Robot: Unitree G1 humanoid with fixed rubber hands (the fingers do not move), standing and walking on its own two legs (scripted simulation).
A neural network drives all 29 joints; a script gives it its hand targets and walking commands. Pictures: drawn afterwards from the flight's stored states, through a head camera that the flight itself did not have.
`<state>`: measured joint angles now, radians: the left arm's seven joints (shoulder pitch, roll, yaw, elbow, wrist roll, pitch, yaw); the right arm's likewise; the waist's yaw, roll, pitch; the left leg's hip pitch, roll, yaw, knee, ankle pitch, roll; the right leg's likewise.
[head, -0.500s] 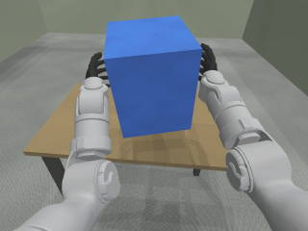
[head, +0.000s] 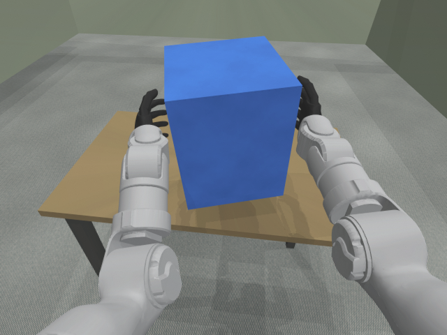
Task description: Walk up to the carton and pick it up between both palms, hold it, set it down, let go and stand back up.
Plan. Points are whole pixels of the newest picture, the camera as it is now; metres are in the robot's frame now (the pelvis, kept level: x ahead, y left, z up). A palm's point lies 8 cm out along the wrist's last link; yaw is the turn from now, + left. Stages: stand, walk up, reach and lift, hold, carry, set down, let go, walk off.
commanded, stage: set down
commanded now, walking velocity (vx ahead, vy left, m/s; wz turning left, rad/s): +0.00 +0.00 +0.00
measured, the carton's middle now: (225, 123) +0.46 +0.03 +0.18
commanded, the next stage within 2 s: none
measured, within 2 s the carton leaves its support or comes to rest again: rests again in 1.74 s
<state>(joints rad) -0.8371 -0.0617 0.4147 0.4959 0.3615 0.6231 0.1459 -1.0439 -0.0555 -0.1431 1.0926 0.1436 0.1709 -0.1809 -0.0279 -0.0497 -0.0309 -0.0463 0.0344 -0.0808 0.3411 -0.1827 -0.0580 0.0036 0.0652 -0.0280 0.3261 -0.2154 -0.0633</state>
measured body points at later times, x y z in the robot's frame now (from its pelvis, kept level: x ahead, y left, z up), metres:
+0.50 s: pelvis -0.01 -0.01 +0.00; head -0.05 +0.00 +0.45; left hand +0.39 +0.17 +0.18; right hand +0.43 -0.12 +0.20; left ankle +0.01 +0.16 -0.75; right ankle -0.01 -0.07 -0.75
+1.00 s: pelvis +0.00 -0.01 +0.00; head -0.01 -0.01 +0.45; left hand +0.40 +0.16 +0.15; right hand +0.45 -0.13 +0.16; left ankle +0.01 +0.16 -0.75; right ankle -0.01 -0.07 -0.75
